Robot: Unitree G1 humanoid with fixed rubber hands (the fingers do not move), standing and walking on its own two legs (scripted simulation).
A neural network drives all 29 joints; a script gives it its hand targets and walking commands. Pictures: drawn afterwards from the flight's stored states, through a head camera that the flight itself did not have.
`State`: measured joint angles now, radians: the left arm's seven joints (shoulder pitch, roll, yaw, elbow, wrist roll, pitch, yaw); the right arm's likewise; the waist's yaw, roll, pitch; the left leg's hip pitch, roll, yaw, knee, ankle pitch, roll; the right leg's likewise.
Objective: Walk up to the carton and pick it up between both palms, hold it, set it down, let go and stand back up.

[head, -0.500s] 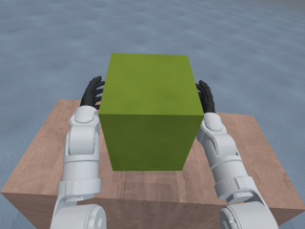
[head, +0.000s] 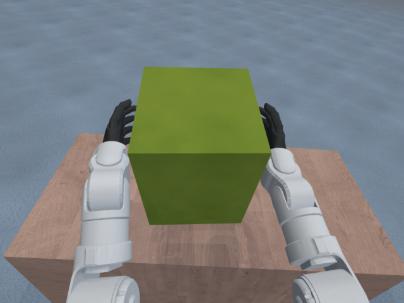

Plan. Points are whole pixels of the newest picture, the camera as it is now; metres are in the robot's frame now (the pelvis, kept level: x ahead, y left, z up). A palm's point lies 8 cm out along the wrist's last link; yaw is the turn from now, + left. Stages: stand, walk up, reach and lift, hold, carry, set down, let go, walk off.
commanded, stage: hold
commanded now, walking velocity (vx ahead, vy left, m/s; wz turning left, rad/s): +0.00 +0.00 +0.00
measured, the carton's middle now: (196, 150) +0.39 +0.00 +0.14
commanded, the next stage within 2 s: set down in 1.80 s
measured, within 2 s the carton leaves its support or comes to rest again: neither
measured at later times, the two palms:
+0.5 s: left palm (115, 141) +0.36 +0.14 +0.18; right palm (272, 148) +0.36 -0.15 +0.17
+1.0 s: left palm (116, 146) +0.36 +0.15 +0.17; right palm (269, 149) +0.36 -0.15 +0.17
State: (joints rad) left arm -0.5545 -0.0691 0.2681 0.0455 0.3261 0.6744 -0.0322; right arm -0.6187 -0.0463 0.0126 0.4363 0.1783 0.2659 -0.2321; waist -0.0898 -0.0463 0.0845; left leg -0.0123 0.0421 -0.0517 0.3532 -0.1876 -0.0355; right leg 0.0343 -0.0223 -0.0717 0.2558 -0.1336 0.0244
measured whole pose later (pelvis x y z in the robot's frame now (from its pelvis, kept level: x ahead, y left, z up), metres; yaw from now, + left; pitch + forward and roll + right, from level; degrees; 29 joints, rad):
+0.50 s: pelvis -0.01 +0.00 +0.00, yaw -1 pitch -10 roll -1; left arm -0.62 -0.08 0.31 0.12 0.39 0.69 -0.06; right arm -0.66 -0.02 -0.04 0.54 0.13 0.25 -0.20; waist -0.07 -0.07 0.09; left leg 0.00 0.03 -0.03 0.33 -0.17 -0.03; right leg 0.03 -0.03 -0.05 0.27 -0.13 0.02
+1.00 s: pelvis +0.00 +0.00 +0.00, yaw +0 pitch -9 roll -1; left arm -0.57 -0.06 0.27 0.08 0.35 0.67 -0.04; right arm -0.63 -0.03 -0.02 0.47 0.16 0.25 -0.22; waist -0.08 -0.06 0.11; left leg -0.02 0.04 -0.06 0.36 -0.19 -0.04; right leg 0.03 -0.02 -0.08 0.26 -0.13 0.02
